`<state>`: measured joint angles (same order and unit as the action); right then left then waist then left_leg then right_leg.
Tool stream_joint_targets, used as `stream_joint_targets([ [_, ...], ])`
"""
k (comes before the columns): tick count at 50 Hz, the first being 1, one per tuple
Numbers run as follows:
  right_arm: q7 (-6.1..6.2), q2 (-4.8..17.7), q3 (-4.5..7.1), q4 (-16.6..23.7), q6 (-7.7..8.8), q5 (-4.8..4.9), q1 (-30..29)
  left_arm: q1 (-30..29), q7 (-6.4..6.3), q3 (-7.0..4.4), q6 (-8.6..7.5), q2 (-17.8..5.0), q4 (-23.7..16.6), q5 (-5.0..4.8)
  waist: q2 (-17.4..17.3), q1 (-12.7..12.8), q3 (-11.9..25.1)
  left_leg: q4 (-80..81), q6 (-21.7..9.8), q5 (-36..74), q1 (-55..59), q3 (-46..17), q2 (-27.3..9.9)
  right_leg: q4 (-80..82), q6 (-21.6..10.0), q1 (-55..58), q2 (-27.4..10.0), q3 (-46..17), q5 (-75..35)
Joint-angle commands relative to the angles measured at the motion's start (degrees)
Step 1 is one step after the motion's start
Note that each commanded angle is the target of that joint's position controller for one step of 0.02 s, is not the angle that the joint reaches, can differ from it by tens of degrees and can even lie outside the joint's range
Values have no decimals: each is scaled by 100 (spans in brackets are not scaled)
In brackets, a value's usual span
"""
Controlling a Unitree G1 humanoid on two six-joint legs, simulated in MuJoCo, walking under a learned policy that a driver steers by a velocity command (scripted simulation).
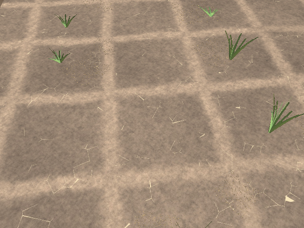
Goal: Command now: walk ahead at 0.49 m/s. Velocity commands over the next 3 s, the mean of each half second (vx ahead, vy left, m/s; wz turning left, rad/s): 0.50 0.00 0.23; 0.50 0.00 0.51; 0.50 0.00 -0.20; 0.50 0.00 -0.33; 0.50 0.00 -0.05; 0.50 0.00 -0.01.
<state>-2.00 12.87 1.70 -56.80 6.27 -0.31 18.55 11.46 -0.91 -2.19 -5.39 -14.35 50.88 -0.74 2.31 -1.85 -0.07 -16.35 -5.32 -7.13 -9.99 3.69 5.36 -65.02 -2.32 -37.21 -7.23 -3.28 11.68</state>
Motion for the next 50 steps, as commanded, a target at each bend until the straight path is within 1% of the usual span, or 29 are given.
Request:
stream_joint_targets([
  [1, 115, 758, 122, 317, 94, 9, -220, 190, -38, -69, 31, -244, -244, 68, -446, 265, -307, 1165, -983, 373, -534, -1243, -1624, 817, 158, -184, -244, -16, -868],
  [5, 198, 915, 149, 223, 21, 96, 230, -715, 29, -35, -31, -164, -478, 22, -456, -59, -308, 1073, -727, 467, -48, -959, -1532, 2424, 203, -34, 6, 191, -1726],
  [9, 209, 925, 159, 75, -75, 162, 658, -1405, 156, -17, -88, -212, -727, -44, -500, -285, -471, 739, -692, 268, 472, -1156, -1719, 3226, 219, 110, 206, 218, -1455],
  [12, 252, 1044, 219, 91, -166, 174, 605, -1231, 233, -87, -197, -435, -772, -52, -631, -48, -380, 271, -574, 321, 740, -1478, -1911, 3699, 92, 682, 353, 175, -874],
  [13, 259, 1072, 229, 123, -195, 170, 499, -872, 228, -151, -227, -549, -687, -47, -683, 188, -214, -95, -495, 740, 701, -1479, -1846, 3835, 26, 1227, 466, 269, -686],
  [14, 253, 948, 183, 179, -207, 130, 413, -55, 191, -288, -252, -797, -449, -37, -614, 566, 264, -988, -351, 1391, 482, -1289, -1526, 3922, -118, 2334, 529, 312, -599],
  [15, 236, 654, 69, 373, -187, 38, 285, 1084, 136, -426, -273, -1264, -250, 48, -137, 1012, 1190, -2753, -121, 720, -486, -922, -1085, 3790, -499, 4036, -405, -587, -605],
  [16, 221, -108, -122, 447, -73, 116, 978, 1606, 149, -548, -202, -1746, -105, 109, 1505, 765, 1960, -4773, 263, -1882, -2751, -390, -180, 4279, -1278, 6039, -1759, -2951, 180],
  [17, 221, 467, 4, 374, 12, 253, 903, 1572, 155, -395, -209, -1139, -157, 140, 1187, 853, 1979, -5736, 226, -2444, -3292, -1208, -392, 4705, -1260, 5840, -1768, -3664, 648],
  [18, 231, 868, 133, 520, 29, 344, 439, 1065, 146, -287, -226, -797, -271, 116, 760, 761, 1239, -5951, 151, -1950, -3565, -1255, -659, 4745, -988, 5136, -1627, -2743, 399],
  [19, 264, 840, 155, 577, -4, 314, 178, 566, 159, -218, -223, -629, -352, 96, 359, 576, 850, -5824, 175, -1443, -3348, -1117, -934, 4888, -842, 4366, -1395, -1966, -115],
  [20, 286, 758, 191, 606, -55, 238, 33, 262, 181, -181, -216, -475, -351, 85, 218, 438, 488, -5526, 200, -1093, -3166, -1085, -1089, 5122, -754, 3764, -1148, -1397, -409],
  [22, 254, 523, 226, 621, -217, 238, 168, 98, 182, -157, -230, -324, -260, 131, 408, 194, 215, -5222, 219, -723, -2689, -1021, -1261, 5451, -647, 3133, -834, -593, -784],
  [24, 229, 368, 234, 719, -333, 238, 101, 189, 146, -207, -252, -435, -150, 142, 294, 119, 42, -5123, 248, -498, -2790, -969, -1291, 5587, -712, 2962, -806, -101, -1327],
  [26, 224, 362, 256, 887, -393, 201, -167, 295, 93, -259, -246, -561, -71, 161, 147, 129, -82, -4824, 300, -166, -3104, -1037, -1308, 5670, -779, 3008, -866, 193, -1612],
  [30, 130, 333, 256, 1168, -382, 169, -803, 388, -5, -310, -175, -722, -7, 167, 98, 251, -272, -3603, 347, 700, -3263, -898, -1266, 5782, -712, 3195, -824, 779, -1578],
  [34, -23, 264, 203, 1517, -360, 147, -1639, 703, -61, -360, -86, -866, 84, 95, 4, 538, -528, -2713, 251, 919, -3300, -453, -1220, 5728, -647, 3627, -944, 1192, -1551],
  [37, -123, 294, 203, 1764, -368, 171, -1984, 839, -55, -405, 18, -966, 146, 13, 51, 581, -615, -2348, 96, 428, -3280, -193, -1137, 5429, -549, 4126, -1076, 1395, -1906],
  [39, -166, 424, 267, 1868, -385, 174, -1903, 707, -60, -447, 81, -1119, 102, -27, 195, 396, -437, -2216, -94, -114, -2726, 125, -863, 4902, -438, 4246, -1088, 1586, -3351],
  [40, -166, 545, 335, 1857, -401, 174, -1648, 634, -74, -473, 116, -1215, 70, -48, 324, 208, -201, -2230, -206, -400, -2231, 311, -635, 4404, -379, 4262, -1072, 1663, -4360],
  [41, -157, 744, 454, 1733, -408, 197, -1038, 526, -84, -488, 166, -1284, 37, -64, 353, -164, 150, -2085, -359, -497, -1415, 462, -356, 3509, -299, 4155, -977, 1768, -5103],
  [42, -91, 1098, 660, 1464, -415, 203, -67, 453, -89, -464, 189, -1254, -11, -76, 186, -658, 663, -1665, -579, -141, 45, 426, -85, 2193, -101, 3581, -720, 1873, -4867],
  [43, 53, 1703, 854, 1292, -460, 194, 665, 540, -78, -349, 133, -923, -186, 102, -799, -785, 1103, -1484, -945, -32, 1739, -1267, -1125, 232, 190, 1866, -367, 1841, -1951],
  [44, 48, 2148, 855, 1500, -375, 167, 313, 893, 3, -131, -103, -232, -546, 115, -1866, -88, 1854, -412, -2135, -1028, 3247, -4811, -2431, -1626, 456, -339, 898, 766, 2179],
  [45, 10, 1566, 684, 1485, -318, 95, 537, 216, 91, -222, -346, -759, -627, -140, -1045, -530, 1944, 178, -1914, -1122, 3186, -4951, -2526, -1916, 289, -941, 674, -192, 1953],
  [46, 5, 1185, 583, 1397, -258, 72, 369, 25, 123, -237, -408, -807, -646, -286, -866, -408, 1219, 69, -1608, -689, 2585, -3942, -2366, -1638, 108, -1175, 386, -87, 1462],
  [47, -6, 931, 497, 1488, -218, 113, -126, 38, 72, -232, -396, -766, -556, -178, -284, -111, 748, 26, -1337, -45, 1585, -3116, -2099, -1098, 68, -797, 69, -68, 964],
  [48, 4, 681, 413, 1570, -199, 99, -549, 60, 28, -290, -326, -817, -469, -32, -288, 98, 538, 70, -1147, 515, 829, -2510, -1844, -619, 90, -324, -136, -58, 707],
  [50, 31, 652, 380, 1597, -157, 36, -702, 279, 47, -314, -150, -738, -420, 31, -412, 314, 438, 332, -1091, 1061, 145, -2098, -1636, -238, 158, 239, -242, -40, 405],
])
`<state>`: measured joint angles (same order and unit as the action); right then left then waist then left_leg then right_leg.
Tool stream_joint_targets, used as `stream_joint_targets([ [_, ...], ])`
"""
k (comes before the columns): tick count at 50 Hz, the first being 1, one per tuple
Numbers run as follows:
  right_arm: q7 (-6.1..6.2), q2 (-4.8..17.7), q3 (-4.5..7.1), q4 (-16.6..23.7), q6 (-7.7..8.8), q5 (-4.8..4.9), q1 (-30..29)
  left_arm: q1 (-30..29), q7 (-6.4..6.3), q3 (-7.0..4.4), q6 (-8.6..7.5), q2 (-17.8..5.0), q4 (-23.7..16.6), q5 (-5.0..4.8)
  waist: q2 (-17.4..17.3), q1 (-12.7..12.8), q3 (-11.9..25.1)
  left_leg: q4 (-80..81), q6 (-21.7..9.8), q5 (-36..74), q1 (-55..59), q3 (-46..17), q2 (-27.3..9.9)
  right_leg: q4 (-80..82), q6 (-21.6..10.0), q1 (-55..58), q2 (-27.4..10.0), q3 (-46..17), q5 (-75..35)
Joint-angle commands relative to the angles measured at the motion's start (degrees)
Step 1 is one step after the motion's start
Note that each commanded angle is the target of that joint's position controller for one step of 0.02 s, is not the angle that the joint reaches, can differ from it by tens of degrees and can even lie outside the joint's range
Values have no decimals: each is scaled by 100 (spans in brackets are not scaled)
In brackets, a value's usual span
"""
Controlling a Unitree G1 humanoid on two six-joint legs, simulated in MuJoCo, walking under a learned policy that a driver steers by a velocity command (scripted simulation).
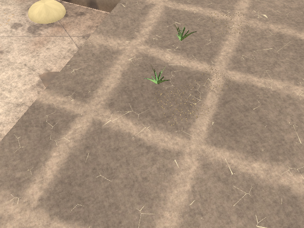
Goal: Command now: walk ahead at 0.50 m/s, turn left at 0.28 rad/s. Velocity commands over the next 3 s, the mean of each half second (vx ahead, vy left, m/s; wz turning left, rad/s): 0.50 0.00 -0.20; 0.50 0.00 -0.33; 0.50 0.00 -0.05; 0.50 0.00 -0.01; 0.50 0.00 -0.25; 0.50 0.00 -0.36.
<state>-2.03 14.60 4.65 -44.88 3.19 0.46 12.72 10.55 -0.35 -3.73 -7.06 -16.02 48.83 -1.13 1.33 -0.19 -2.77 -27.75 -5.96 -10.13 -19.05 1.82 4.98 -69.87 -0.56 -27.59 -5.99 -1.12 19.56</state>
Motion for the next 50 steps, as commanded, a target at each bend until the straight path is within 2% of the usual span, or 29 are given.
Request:
stream_joint_targets([
  [1, 53, 548, 93, 341, 187, -35, -45, 422, -6, -147, 89, -476, -186, 80, -294, 188, 666, 1565, -1035, 1692, 942, -1670, -1582, 414, 36, -696, -368, -195, -516],
  [4, 139, 688, 113, 139, 249, -45, 281, 15, -27, -111, 203, -379, -290, 96, -322, 58, 382, 1767, -915, 2257, 1010, -1117, -1526, 1143, 154, -1200, -374, -133, -1325],
  [9, 230, 708, 66, -71, 263, -83, 518, -628, 87, -49, 167, -259, -437, 11, -437, -255, 132, 1978, -419, 1800, 1356, -446, -1395, 2709, -11, -1298, -129, -62, -2896],
  [13, 257, 737, 65, -304, 254, -84, 733, -1114, 208, 13, 151, -190, -650, -37, -408, -468, -151, 1983, -327, 1886, 2091, -164, -1639, 3417, -163, -1579, 112, -69, -2879],
  [16, 289, 750, 67, -413, 153, -69, 808, -1355, 361, 55, 121, -139, -859, -29, -393, -497, -204, 1596, -314, 2629, 2723, 6, -1864, 3658, -299, -1788, 248, 122, -2309],
  [19, 377, 977, 104, -327, 42, -54, 581, -985, 449, -24, 144, -330, -938, -2, -690, -164, 258, 592, -150, 5367, 2897, 267, -1876, 3624, -570, -884, 703, 666, -1401],
  [20, 412, 1062, 114, -295, -6, -59, 515, -463, 441, -114, 170, -513, -861, 3, -798, 127, 587, -142, -81, 6179, 2831, 342, -1834, 3603, -699, -194, 914, 782, -1173],
  [21, 434, 1112, 109, -249, -32, -39, 369, 420, 399, -258, 181, -793, -681, 1, -692, 617, 1017, -1325, 76, 6068, 2332, 500, -1656, 3986, -901, 1089, 1057, 720, -1536],
  [22, 448, 1020, 43, -99, 38, -97, 384, 1313, 287, -404, 232, -1271, -568, 52, -6, 950, 1653, -3172, 281, 4119, 911, 577, -1366, 4072, -1318, 2894, 110, -724, -1793],
  [23, 288, 131, -233, 22, 224, -179, 1056, 1254, 263, -449, 216, -1520, -684, -2, 1500, 373, 2362, -5486, 749, -1739, -1732, 34, 55, 4582, -2629, 5056, -1405, -4087, -1310],
  [24, 159, 717, -128, 88, 478, -17, 630, 1407, 239, -325, 247, -1072, -603, 8, 813, 733, 2605, -5863, 551, -1919, -2439, -1055, -198, 5114, -2460, 5274, -1287, -4438, -590],
  [25, 110, 886, -94, 314, 581, 196, 55, 1164, 203, -262, 254, -809, -683, 39, 520, 739, 1782, -5596, 438, -1548, -2750, -1020, -524, 5169, -2116, 4647, -1077, -3519, -566],
  [26, 126, 791, -123, 404, 617, 135, -176, 746, 212, -222, 241, -714, -771, 41, -209, 444, 1079, -4944, 410, -1218, -2605, -898, -761, 5311, -1924, 3564, -835, -2884, -1099],
  [27, 177, 848, -64, 390, 574, -18, -242, 424, 200, -167, 229, -542, -881, 46, -407, 239, 808, -4384, 462, -1058, -2249, -828, -944, 5412, -1810, 2819, -643, -2463, -1636],
  [28, 190, 825, -40, 410, 498, -81, -145, 260, 179, -140, 239, -528, -978, 97, -299, 49, 622, -4161, 529, -1001, -1873, -802, -1020, 5564, -1813, 2217, -487, -2243, -1958],
  [29, 205, 771, -34, 431, 427, -116, -15, 182, 164, -153, 247, -566, -1027, 90, -187, -74, 547, -3860, 614, -971, -1707, -762, -1060, 5671, -1824, 1885, -391, -2123, -2109],
  [31, 244, 617, -68, 487, 317, -140, 14, 215, 113, -194, 238, -711, -1068, 69, -42, -139, 455, -3201, 813, -782, -1544, -584, -1073, 5756, -1819, 1347, -259, -1736, -2567],
  [33, 267, 474, -131, 605, 273, -152, -329, 315, 48, -242, 253, -855, -1071, 40, 75, -39, 403, -2330, 957, -52, -1409, -449, -1000, 5772, -1669, 1043, -59, -1341, -2582],
  [36, 220, 346, -201, 691, 307, -121, -904, 644, 13, -217, 292, -786, -969, -2, 254, 316, 442, -1040, 962, 1364, -987, -347, -798, 5631, -1340, 1017, 164, -1013, -2129],
  [38, 173, 403, -191, 768, 345, -57, -1161, 889, 31, -197, 305, -774, -870, -1, 352, 473, 439, -659, 909, 1664, -912, -374, -726, 5523, -1278, 1268, 20, -1185, -1788],
  [41, 104, 609, -126, 921, 421, -33, -1415, 1053, 46, -192, 325, -799, -798, 5, 395, 523, 368, -234, 678, 1162, -1045, -435, -683, 5146, -1200, 1878, -290, -1605, -1608],
  [43, 79, 711, -75, 918, 469, -24, -1214, 990, 40, -202, 355, -842, -792, 29, 528, 347, 359, -26, 492, 736, -792, -363, -625, 4870, -1090, 2124, -417, -1817, -1830],
  [44, 89, 774, -26, 822, 485, -40, -850, 909, 36, -182, 372, -796, -808, 33, 553, 125, 455, 183, 362, 699, -319, -257, -546, 4563, -985, 2141, -299, -1764, -2272],
  [45, 121, 972, 65, 691, 508, -98, -220, 843, 37, -121, 362, -628, -854, 51, 461, -176, 868, 139, 131, 825, 639, -453, -760, 3789, -808, 1943, -5, -1525, -2770],
  [46, 149, 1352, 164, 593, 514, -149, 717, 933, 29, -11, 335, -373, -978, 148, -249, -491, 1672, 1, -332, 1006, 2165, -1504, -1733, 2139, -552, 1076, 437, -1044, -1827],
  [47, 97, 1688, 287, 312, 425, -114, 1266, 1641, 28, 72, 249, -107, -1012, -10, -2108, -301, 2166, 645, -1209, -378, 3710, -3976, -2706, 362, -176, -931, 1164, -485, 928],
  [48, 69, 1159, 154, 329, 401, 33, 1300, 1388, 31, -5, 219, -594, -945, -66, -1480, -486, 1761, 1002, -1093, -1658, 3616, -4462, -2698, -295, -175, -1730, 885, -886, 1296],
  [49, 90, 903, 72, 384, 364, 31, 975, 778, 47, -61, 214, -798, -1065, -81, -912, -541, 1037, 1071, -850, -1659, 2986, -3693, -2512, -445, -198, -2010, 639, -785, 768],
  [50, 92, 826, 18, 463, 326, -34, 642, 442, 46, -39, 218, -721, -1147, -5, -484, -419, 690, 1167, -742, -1067, 2318, -3077, -2273, -259, -188, -1862, 399, -546, 323],
])
Over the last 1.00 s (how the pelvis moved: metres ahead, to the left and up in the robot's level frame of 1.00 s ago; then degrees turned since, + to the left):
0.50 0.06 -0.01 26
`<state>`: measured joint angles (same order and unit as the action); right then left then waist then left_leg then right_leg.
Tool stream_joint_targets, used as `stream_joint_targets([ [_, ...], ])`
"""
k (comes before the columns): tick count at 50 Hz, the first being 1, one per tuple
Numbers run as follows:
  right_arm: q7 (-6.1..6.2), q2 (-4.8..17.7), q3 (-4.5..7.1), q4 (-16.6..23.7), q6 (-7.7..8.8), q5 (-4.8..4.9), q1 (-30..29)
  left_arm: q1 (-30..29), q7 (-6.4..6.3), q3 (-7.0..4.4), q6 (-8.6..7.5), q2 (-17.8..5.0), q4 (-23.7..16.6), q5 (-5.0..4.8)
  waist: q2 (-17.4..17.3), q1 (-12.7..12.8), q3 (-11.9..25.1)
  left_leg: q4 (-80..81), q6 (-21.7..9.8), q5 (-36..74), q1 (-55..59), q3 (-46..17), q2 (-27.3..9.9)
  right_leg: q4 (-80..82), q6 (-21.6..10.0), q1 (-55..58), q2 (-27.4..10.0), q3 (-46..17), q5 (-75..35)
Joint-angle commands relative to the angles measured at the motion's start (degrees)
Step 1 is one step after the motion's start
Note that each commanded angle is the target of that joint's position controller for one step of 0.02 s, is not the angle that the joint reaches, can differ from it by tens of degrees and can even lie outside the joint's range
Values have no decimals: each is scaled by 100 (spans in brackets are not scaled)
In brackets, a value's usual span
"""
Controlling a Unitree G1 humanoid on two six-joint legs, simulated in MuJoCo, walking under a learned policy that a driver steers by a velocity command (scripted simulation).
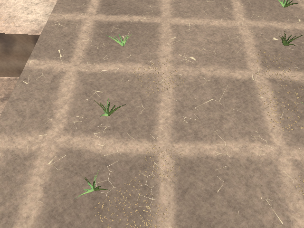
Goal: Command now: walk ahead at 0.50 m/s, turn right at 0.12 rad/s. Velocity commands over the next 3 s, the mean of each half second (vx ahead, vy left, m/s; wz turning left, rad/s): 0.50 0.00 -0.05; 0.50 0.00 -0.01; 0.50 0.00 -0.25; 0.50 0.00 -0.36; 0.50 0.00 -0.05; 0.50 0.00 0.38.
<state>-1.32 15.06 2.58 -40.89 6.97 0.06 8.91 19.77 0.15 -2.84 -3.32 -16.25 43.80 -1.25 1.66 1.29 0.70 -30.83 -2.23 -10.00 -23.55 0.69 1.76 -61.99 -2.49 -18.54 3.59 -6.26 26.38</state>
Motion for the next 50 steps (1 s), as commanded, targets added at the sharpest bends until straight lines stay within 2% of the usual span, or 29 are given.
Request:
stream_joint_targets([
  [1, 10, 684, 186, 75, -68, -26, 808, -616, 2, -138, -161, -621, -696, 81, -438, -437, 80, 1622, -1116, -529, 2262, -2591, -1760, -685, 30, -2640, -727, 32, -665],
  [2, 7, 609, 147, 84, -59, -64, 693, -546, 12, -147, -146, -547, -693, 95, -582, -284, 48, 1746, -1071, -108, 1918, -2276, -1590, -444, 50, -2328, -868, 60, -849],
  [3, -3, 575, 138, 66, -52, -53, 656, -442, 21, -138, -121, -464, -668, 78, -711, -207, 62, 1858, -1077, 174, 1735, -2034, -1464, -254, 86, -2130, -901, 128, -923],
  [5, 6, 686, 166, -14, -29, -2, 720, -447, 15, -107, -81, -332, -677, 86, -731, -155, 63, 2003, -1155, 773, 1579, -1652, -1415, 137, 177, -2078, -939, 260, -1070],
  [8, 65, 875, 219, -148, -74, 29, 848, -933, 6, -42, -93, -196, -803, 117, -566, -262, -26, 2153, -1130, 1288, 1580, -1197, -1362, 1136, 293, -2139, -983, 359, -1823],
  [11, 91, 945, 224, -289, -132, 78, 1048, -1435, 54, -3, -135, -114, -888, 86, -593, -453, -128, 2161, -969, 1280, 1589, -793, -1210, 2152, 302, -1853, -867, 482, -2653],
  [14, 89, 1010, 229, -455, -189, 117, 1343, -1909, 125, -5, -172, -142, -1024, 31, -612, -640, -252, 2054, -918, 1132, 1776, -759, -1310, 2724, 270, -1660, -729, 573, -2904],
  [16, 96, 1047, 240, -540, -243, 133, 1436, -2123, 184, -20, -202, -192, -1133, 8, -642, -657, -337, 1909, -871, 1165, 2071, -853, -1474, 2969, 160, -1683, -679, 564, -2684],
  [18, 124, 1128, 273, -593, -301, 144, 1409, -2088, 230, -54, -234, -289, -1177, 14, -700, -536, -326, 1672, -777, 1479, 2348, -911, -1614, 3187, 1, -1509, -622, 580, -2307],
  [19, 138, 1178, 288, -597, -329, 144, 1333, -1868, 232, -93, -245, -370, -1132, 29, -732, -372, -213, 1415, -708, 2002, 2405, -866, -1603, 3309, -91, -1136, -528, 664, -2175],
  [20, 153, 1184, 283, -587, -353, 154, 1224, -1357, 210, -176, -248, -502, -985, 64, -692, -58, 81, 827, -595, 2855, 2347, -670, -1425, 3511, -220, -358, -365, 824, -2218],
  [21, 164, 1025, 220, -557, -356, 112, 1225, -503, 156, -311, -238, -784, -748, 99, -543, 309, 680, -231, -425, 3061, 1912, -410, -1129, 3442, -419, 965, -483, 719, -2379],
  [22, 178, 659, 70, -382, -325, -75, 1246, 565, 84, -422, -202, -1259, -596, 159, 340, 642, 1600, -2186, -184, 1206, 687, -89, -712, 3285, -829, 2677, -1730, -722, -2689],
  [23, 130, 195, -62, -344, -194, 33, 1951, 623, 137, -446, -181, -1502, -513, 167, 1829, 227, 2118, -3774, 69, -2269, -1377, -355, 151, 4063, -1666, 4078, -2661, -3295, -1423],
  [24, 92, 828, 73, -410, -112, 141, 1551, 517, 141, -319, -170, -960, -557, 84, 1038, 442, 1660, -4338, 36, -2230, -2044, -796, -202, 4361, -1480, 3773, -2498, -3291, -628],
  [25, 64, 1001, 128, -253, -68, 202, 1000, 161, 127, -244, -170, -779, -584, 59, 665, 400, 911, -4296, -14, -1661, -2259, -642, -452, 4449, -1267, 3038, -2300, -2449, -863],
  [26, 86, 905, 114, -223, -69, 148, 747, -190, 138, -205, -164, -701, -619, 98, 176, 223, 543, -4040, 17, -1171, -2029, -513, -685, 4578, -1170, 2280, -2057, -1885, -1461],
  [27, 98, 852, 134, -204, -98, 61, 650, -434, 162, -171, -170, -577, -630, 135, 107, 64, 266, -3723, 68, -884, -1820, -490, -824, 4753, -1147, 1701, -1860, -1492, -1960],
  [28, 92, 774, 138, -227, -152, 54, 776, -557, 169, -147, -194, -503, -628, 175, 252, -116, 231, -3569, 102, -692, -1491, -525, -935, 4920, -1133, 1333, -1738, -1233, -2236],
  [31, 127, 552, 109, -249, -299, 34, 808, -544, 164, -181, -296, -566, -477, 123, 268, -269, 103, -3116, 248, -360, -1340, -446, -978, 5269, -1233, 888, -1627, -696, -2755],
  [34, 133, 462, 81, -82, -306, -11, 235, -331, 88, -221, -275, -697, -299, 118, 124, -146, -98, -2212, 347, 475, -1664, -426, -1004, 5417, -1182, 955, -1559, -325, -2992],
  [38, 50, 331, 22, 87, -232, 27, -519, -22, 30, -240, -210, -823, -92, 66, 134, 139, -263, -856, 308, 1474, -1407, -248, -805, 5438, -963, 1076, -1396, 107, -2866],
  [41, -34, 351, 9, 266, -190, 76, -1014, 292, 15, -258, -146, -898, 116, 28, 146, 329, -387, -336, 248, 1488, -1381, -183, -682, 5298, -940, 1462, -1561, 85, -2726],
  [43, -100, 401, 17, 381, -161, 94, -1198, 380, -4, -273, -87, -929, 228, 12, 193, 335, -445, -86, 132, 1186, -1437, -202, -629, 5107, -885, 1827, -1732, 16, -2844],
  [46, -150, 577, 81, 363, -120, 78, -911, 275, -47, -311, -6, -1032, 307, -3, 332, 78, -250, 189, -103, 586, -829, -60, -441, 4592, -716, 2165, -1834, 1, -3780],
  [47, -129, 704, 160, 223, -113, 57, -409, 149, -61, -308, 23, -1048, 301, -8, 332, -230, 45, 362, -229, 582, -63, 124, -257, 4009, -603, 2110, -1666, 172, -4661],
  [48, -76, 989, 303, -45, -117, 34, 479, 150, -77, -245, 40, -894, 280, 30, 198, -601, 648, 311, -418, 748, 1274, 94, -288, 2939, -432, 1696, -1352, 419, -4896],
  [49, -9, 1453, 417, -211, -143, -25, 1519, 217, -98, -104, 22, -573, 121, 191, -621, -907, 1560, 136, -816, 1071, 3023, -1283, -1473, 1016, -197, 466, -942, 725, -3098],
  [50, -52, 1701, 453, -305, -164, -22, 1617, 937, -37, 51, -108, 5, 90, 109, -2106, -477, 2104, 900, -1675, -264, 4586, -3934, -2438, -627, 93, -1727, 30, 431, 598],
])
Over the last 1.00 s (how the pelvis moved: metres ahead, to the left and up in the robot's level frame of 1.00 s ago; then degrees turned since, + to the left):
0.58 -0.07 0.00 -21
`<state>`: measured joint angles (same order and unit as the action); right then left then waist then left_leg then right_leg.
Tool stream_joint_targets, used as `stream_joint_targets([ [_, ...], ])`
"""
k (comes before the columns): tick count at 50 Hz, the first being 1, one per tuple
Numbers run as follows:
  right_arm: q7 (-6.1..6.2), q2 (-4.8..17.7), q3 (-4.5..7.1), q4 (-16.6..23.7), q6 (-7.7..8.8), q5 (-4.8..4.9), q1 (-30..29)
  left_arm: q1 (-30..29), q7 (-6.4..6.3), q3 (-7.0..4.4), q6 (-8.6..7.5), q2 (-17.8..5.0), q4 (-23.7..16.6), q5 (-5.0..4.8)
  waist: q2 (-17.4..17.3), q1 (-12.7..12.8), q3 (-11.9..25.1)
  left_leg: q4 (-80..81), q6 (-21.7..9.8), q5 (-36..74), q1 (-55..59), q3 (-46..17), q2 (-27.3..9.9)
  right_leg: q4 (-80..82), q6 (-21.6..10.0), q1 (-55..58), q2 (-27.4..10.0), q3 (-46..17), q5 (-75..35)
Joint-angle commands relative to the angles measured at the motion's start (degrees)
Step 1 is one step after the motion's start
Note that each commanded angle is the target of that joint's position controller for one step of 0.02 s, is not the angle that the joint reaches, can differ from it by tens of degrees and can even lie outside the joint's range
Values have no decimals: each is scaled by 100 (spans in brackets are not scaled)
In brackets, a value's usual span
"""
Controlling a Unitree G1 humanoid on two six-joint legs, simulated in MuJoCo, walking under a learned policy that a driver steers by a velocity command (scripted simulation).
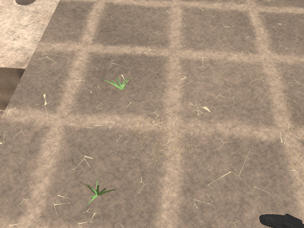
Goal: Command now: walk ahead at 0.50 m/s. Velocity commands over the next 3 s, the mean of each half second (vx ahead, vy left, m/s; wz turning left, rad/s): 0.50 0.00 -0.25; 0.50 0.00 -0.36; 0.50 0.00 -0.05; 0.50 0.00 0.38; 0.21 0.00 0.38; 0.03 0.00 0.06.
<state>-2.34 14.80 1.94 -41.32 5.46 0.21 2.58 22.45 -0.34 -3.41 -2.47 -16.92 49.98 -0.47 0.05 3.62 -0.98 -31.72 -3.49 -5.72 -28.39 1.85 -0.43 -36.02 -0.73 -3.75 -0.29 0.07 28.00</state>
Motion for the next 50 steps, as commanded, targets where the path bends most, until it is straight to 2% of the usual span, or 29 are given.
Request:
stream_joint_targets([
  [1, 47, 1162, 378, -193, -19, 53, 2151, 239, 48, -24, -294, -575, -460, -78, -1182, -966, 1906, 1332, -1350, -1490, 4833, -4107, -2070, -3785, -131, -3856, 86, -771, 518],
  [2, 67, 974, 311, -140, -19, 54, 1770, -307, 77, -87, -352, -776, -625, -175, -852, -916, 1133, 1439, -1114, -1353, 4098, -3272, -1893, -3759, -197, -4132, -180, -623, -33],
  [3, 66, 896, 277, -82, -27, 11, 1389, -573, 49, -72, -359, -698, -666, -138, -370, -737, 725, 1571, -1004, -806, 3308, -2702, -1675, -3497, -176, -3920, -452, -467, -554],
  [4, 52, 744, 239, -55, -24, -31, 1137, -694, 31, -97, -332, -652, -681, -48, -305, -588, 417, 1751, -977, -320, 2688, -2289, -1477, -3170, -134, -3713, -606, -431, -870],
  [5, 48, 655, 207, -50, -2, -86, 1022, -561, 35, -106, -274, -580, -654, -33, -471, -405, 384, 1910, -955, -24, 2305, -2026, -1352, -3015, -108, -3361, -731, -473, -1090],
  [7, 52, 646, 225, -123, 75, -66, 989, -344, 27, -79, -135, -376, -543, -69, -519, -276, 349, 2203, -999, 271, 1972, -1537, -1288, -2818, -24, -3129, -786, -442, -1290],
  [10, 128, 802, 286, -311, 124, -106, 1150, -747, -1, -81, -46, -317, -649, -65, -352, -345, 64, 2465, -981, 628, 1936, -970, -1307, -2285, 91, -3583, -791, -595, -1979],
  [13, 194, 846, 292, -424, 102, -105, 1224, -1074, 44, -86, -77, -271, -716, -69, -331, -453, -23, 2521, -780, 889, 2139, -359, -1186, -1440, 92, -3688, -649, -642, -2897],
  [16, 239, 912, 296, -528, 78, -78, 1329, -1591, 130, -37, -109, -156, -873, -55, -301, -661, -184, 2592, -641, 896, 2291, 81, -1167, -611, 47, -3529, -555, -347, -3464],
  [19, 266, 980, 324, -708, -10, -36, 1601, -2062, 229, 9, -112, -77, -1114, -60, -226, -857, -373, 2461, -609, 1068, 2892, 284, -1374, -134, -52, -3748, -513, -190, -3347],
  [21, 277, 1027, 352, -784, -99, 6, 1677, -2258, 304, 10, -105, -91, -1283, -63, -239, -882, -429, 2228, -554, 1426, 3337, 377, -1520, 48, -156, -3885, -459, -53, -2927],
  [22, 291, 1068, 370, -796, -147, 30, 1654, -2290, 342, -1, -102, -120, -1358, -64, -282, -837, -419, 2044, -504, 1825, 3501, 436, -1577, 105, -229, -3850, -408, 47, -2643],
  [24, 348, 1223, 420, -742, -232, 60, 1488, -2050, 391, -81, -85, -272, -1419, -57, -478, -600, -142, 1365, -362, 3644, 3638, 637, -1583, 127, -430, -3234, -109, 396, -2047],
  [25, 387, 1292, 443, -711, -282, 64, 1427, -1635, 392, -166, -66, -415, -1358, -50, -584, -350, 153, 710, -283, 4569, 3612, 739, -1537, 113, -555, -2626, 116, 569, -1802],
  [26, 423, 1294, 436, -671, -330, 71, 1320, -802, 362, -317, -58, -657, -1159, -62, -492, 122, 587, -392, -127, 4810, 3276, 909, -1339, 439, -744, -1479, 365, 640, -2038],
  [27, 453, 1168, 371, -563, -300, 11, 1355, 189, 257, -515, -20, -1106, -936, -67, -29, 547, 1156, -2020, 104, 3471, 1988, 925, -1096, 598, -1067, 332, -53, -257, -2188],
  [28, 326, 270, 81, -276, -119, -209, 1942, 233, 192, -612, -32, -1740, -926, -119, 1518, -74, 1650, -4101, 481, -1981, -746, 616, 94, 892, -2139, 2472, -1565, -3345, -1750],
  [29, 218, 639, 115, -242, 140, -15, 1514, 452, 193, -486, -82, -1319, -1044, -89, 1018, 291, 2411, -4896, 435, -2799, -1552, -658, 300, 1744, -2466, 2963, -1955, -4824, -1020],
  [30, 154, 934, 200, -63, 283, 208, 919, 231, 184, -400, -123, -1014, -1025, -32, 727, 398, 1589, -4841, 288, -2282, -2022, -779, -48, 1842, -2106, 2454, -1740, -3932, -1313],
  [31, 167, 883, 169, -1, 348, 178, 740, -140, 173, -352, -143, -857, -1083, -46, 251, 176, 1073, -4345, 216, -1767, -1857, -727, -309, 1852, -1869, 1590, -1482, -3195, -1740],
  [32, 206, 889, 202, -38, 343, 34, 679, -553, 170, -292, -135, -685, -1179, -37, -5, -71, 673, -3815, 261, -1510, -1488, -681, -479, 1947, -1722, 707, -1268, -2672, -2327],
  [33, 220, 948, 253, -50, 277, -39, 761, -799, 151, -233, -133, -542, -1283, 21, 70, -282, 521, -3529, 310, -1336, -1059, -703, -594, 2094, -1678, 113, -1104, -2348, -2791],
  [34, 210, 909, 264, -70, 193, -52, 901, -917, 136, -213, -128, -501, -1333, 47, 148, -416, 464, -3328, 377, -1242, -815, -668, -638, 2221, -1673, -225, -1038, -2176, -3017],
  [36, 217, 723, 235, -96, 64, -83, 1014, -885, 94, -221, -165, -571, -1300, 21, 190, -491, 368, -2863, 554, -980, -661, -499, -650, 2373, -1687, -676, -945, -1738, -3568],
  [39, 225, 530, 160, 63, 17, -104, 475, -633, 13, -244, -182, -707, -1142, 4, 265, -307, 150, -1677, 687, 152, -651, -377, -589, 2490, -1467, -928, -690, -1177, -3743],
  [42, 167, 430, 111, 187, 55, -47, -105, -362, -6, -236, -173, -740, -991, -21, 356, -17, 58, -521, 636, 1288, -298, -289, -373, 2483, -1216, -935, -544, -948, -3125],
  [44, 126, 474, 114, 282, 80, 11, -399, -170, 6, -235, -174, -774, -866, -38, 389, 115, -66, -176, 565, 1482, -318, -319, -313, 2471, -1201, -699, -714, -1114, -2778],
  [47, 49, 588, 142, 433, 134, 10, -676, 41, -8, -242, -125, -783, -703, -51, 383, 176, -177, 194, 357, 995, -735, -392, -271, 2113, -1167, 131, -1046, -1393, -3010],
  [50, 4, 717, 193, 413, 179, 10, -375, 5, -48, -274, -44, -862, -630, -34, 543, -51, -69, 393, 101, 280, -363, -278, -131, 1655, -1007, 601, -1203, -1498, -4024],
])
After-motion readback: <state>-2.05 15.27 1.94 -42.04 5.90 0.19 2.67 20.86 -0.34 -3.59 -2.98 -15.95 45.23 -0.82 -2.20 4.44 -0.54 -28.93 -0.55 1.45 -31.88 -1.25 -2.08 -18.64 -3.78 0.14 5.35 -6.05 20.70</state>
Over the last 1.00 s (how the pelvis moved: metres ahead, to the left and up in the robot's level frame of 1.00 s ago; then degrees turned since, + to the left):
0.52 -0.01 -0.01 0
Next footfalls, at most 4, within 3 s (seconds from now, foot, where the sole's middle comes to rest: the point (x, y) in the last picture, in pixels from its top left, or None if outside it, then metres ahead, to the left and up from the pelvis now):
0.54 right None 0.43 -0.16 -0.76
1.04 left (176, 162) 0.77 -0.05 -0.76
1.56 right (240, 135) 0.95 -0.38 -0.76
2.10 left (200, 87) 1.28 -0.19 -0.76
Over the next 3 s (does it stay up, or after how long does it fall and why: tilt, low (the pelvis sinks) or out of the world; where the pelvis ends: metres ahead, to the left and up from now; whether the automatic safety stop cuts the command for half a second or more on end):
stays up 1.27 -0.30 0.01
